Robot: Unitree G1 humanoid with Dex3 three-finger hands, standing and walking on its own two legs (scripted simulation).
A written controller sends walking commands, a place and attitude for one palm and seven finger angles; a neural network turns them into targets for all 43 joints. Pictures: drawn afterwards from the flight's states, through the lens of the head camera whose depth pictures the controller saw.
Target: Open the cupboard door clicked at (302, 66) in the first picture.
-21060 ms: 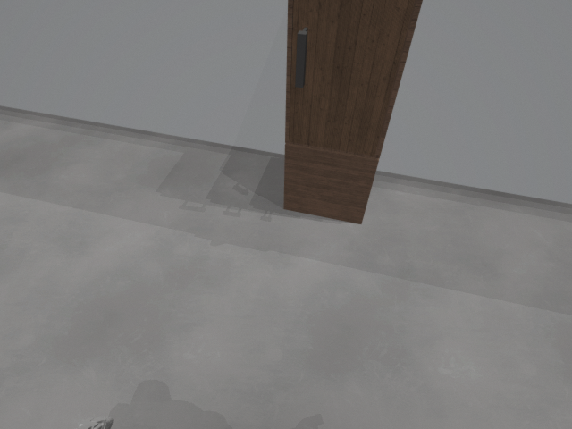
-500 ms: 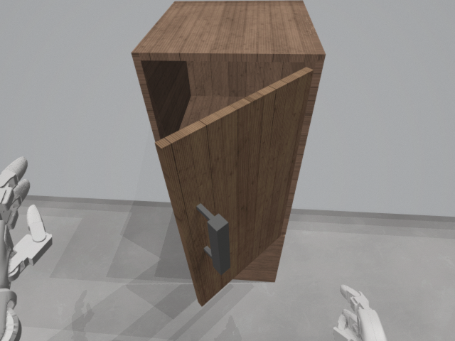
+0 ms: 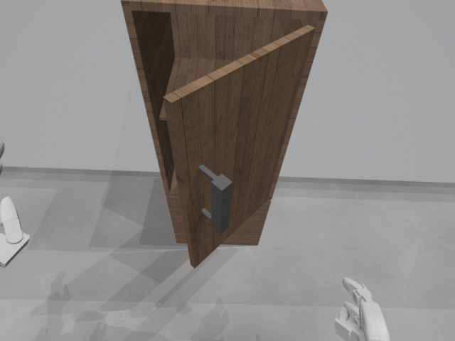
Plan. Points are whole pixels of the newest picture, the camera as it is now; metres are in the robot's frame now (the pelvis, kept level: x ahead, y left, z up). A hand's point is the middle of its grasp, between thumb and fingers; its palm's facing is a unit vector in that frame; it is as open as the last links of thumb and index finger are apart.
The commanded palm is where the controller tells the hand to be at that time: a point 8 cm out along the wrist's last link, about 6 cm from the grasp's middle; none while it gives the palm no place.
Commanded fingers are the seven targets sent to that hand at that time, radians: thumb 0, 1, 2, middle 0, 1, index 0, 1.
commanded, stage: step back with the hand held close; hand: left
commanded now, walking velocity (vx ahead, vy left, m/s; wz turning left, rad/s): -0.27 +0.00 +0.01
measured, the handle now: (212, 200) +0.37 +0.06 +0.01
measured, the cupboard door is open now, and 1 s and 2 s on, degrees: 47 47 47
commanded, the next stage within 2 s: stop stepping back and stand still in 0.76 s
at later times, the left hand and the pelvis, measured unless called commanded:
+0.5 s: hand out of the picture +0.15 +0.26 +0.17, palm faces +0.44 -0.77 -0.46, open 7.4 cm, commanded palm +0.09 +0.30 +0.18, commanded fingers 0.00 0.90 0.90 -0.20 -0.30 -0.20 -0.30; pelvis -0.06 +0.00 +0.00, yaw +0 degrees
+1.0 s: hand out of the picture +0.01 +0.23 +0.17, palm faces +0.35 -0.79 -0.49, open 7.4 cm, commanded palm -0.05 +0.27 +0.18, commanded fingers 0.00 0.90 0.90 -0.20 -0.30 -0.20 -0.30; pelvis -0.19 -0.03 +0.00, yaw +0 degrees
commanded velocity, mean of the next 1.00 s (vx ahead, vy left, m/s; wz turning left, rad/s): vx -0.26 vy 0.01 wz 0.00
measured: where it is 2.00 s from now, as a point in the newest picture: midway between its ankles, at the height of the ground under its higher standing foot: outside the picture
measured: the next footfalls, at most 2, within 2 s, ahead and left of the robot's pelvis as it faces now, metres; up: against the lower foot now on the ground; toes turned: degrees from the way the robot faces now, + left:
right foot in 0.52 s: -0.12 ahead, -0.11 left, +0.00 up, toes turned +0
left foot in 0.68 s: +0.00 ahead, +0.07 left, +0.00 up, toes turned -1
